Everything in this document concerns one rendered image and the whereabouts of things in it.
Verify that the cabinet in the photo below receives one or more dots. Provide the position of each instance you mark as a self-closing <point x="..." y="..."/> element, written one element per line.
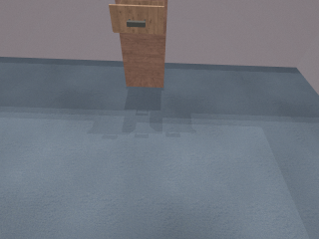
<point x="144" y="55"/>

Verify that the handle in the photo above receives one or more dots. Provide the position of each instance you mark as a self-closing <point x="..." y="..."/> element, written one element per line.
<point x="136" y="23"/>

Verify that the drawer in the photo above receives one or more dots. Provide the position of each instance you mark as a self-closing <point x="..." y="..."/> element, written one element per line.
<point x="137" y="10"/>

